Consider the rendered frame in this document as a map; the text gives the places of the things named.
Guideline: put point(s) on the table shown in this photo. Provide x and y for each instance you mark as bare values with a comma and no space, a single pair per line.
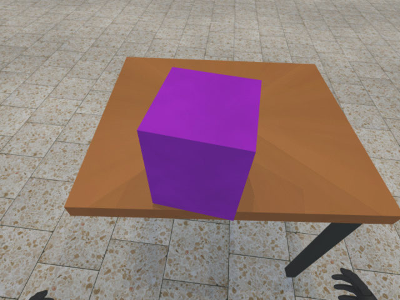
309,164

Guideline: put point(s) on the right robot hand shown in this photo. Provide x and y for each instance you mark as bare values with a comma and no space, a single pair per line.
357,286

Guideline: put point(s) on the carton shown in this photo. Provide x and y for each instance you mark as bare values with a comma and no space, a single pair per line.
198,141

